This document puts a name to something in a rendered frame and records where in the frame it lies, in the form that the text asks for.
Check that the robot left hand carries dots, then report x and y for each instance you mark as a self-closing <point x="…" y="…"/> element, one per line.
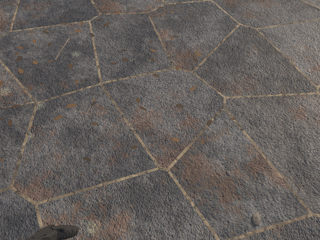
<point x="59" y="232"/>

